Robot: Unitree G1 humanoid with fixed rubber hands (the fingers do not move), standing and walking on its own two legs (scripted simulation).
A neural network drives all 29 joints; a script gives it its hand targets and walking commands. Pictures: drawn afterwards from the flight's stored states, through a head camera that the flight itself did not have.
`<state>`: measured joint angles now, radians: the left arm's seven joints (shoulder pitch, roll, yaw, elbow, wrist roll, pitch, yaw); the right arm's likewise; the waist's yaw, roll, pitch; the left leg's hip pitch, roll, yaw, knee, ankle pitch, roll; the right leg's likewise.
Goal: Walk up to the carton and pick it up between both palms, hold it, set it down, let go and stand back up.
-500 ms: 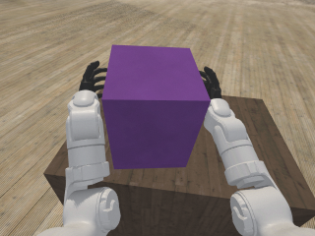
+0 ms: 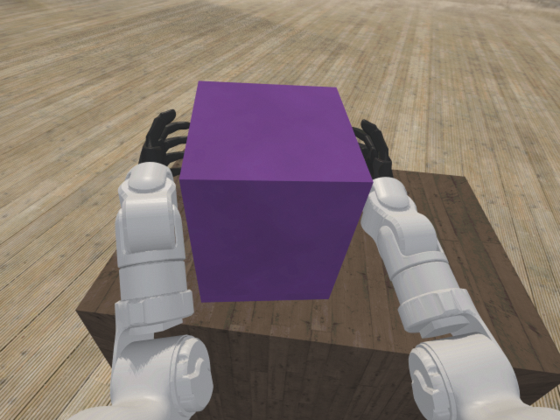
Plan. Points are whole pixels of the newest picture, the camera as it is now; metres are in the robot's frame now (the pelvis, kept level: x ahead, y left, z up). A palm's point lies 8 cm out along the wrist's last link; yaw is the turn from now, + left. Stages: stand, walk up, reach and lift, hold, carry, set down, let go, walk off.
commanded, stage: hold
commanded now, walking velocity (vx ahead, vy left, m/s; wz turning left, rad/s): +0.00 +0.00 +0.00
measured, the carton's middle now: (267, 196) +0.39 +0.01 +0.16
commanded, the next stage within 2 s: none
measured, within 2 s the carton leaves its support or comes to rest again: neither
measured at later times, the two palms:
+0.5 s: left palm (157, 168) +0.36 +0.16 +0.23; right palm (376, 178) +0.36 -0.13 +0.21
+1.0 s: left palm (158, 169) +0.36 +0.16 +0.23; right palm (375, 180) +0.36 -0.14 +0.21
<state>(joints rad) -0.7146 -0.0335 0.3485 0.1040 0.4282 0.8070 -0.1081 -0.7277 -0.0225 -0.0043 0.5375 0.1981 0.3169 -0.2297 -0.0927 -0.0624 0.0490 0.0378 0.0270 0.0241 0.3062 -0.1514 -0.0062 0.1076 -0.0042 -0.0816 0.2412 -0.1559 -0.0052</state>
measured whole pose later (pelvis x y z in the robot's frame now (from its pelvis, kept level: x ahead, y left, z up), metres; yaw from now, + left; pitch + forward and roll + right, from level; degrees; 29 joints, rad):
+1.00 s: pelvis +0.00 +0.00 +0.00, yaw +0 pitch -11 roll -1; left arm -0.74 -0.04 0.35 0.13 0.44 0.79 -0.10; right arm -0.74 -0.02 -0.02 0.57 0.18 0.28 -0.22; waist -0.10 -0.07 0.06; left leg 0.03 0.03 0.02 0.30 -0.14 -0.01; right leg 0.10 0.00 -0.09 0.24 -0.15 -0.01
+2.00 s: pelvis +0.00 +0.00 +0.00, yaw +1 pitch -11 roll -1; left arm -0.74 -0.04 0.35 0.12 0.44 0.80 -0.10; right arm -0.73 -0.02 -0.02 0.57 0.18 0.28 -0.22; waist -0.10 -0.07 0.06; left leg 0.03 0.03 0.02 0.30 -0.14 -0.01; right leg 0.10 0.00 -0.09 0.24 -0.15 -0.01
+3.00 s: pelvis +0.00 +0.00 +0.00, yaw +1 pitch -11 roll -1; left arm -0.74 -0.04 0.35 0.12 0.44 0.80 -0.10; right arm -0.73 -0.01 -0.02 0.57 0.18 0.28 -0.22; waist -0.10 -0.07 0.07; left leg 0.03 0.02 0.02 0.30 -0.14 0.00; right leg 0.10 0.00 -0.09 0.24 -0.15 -0.01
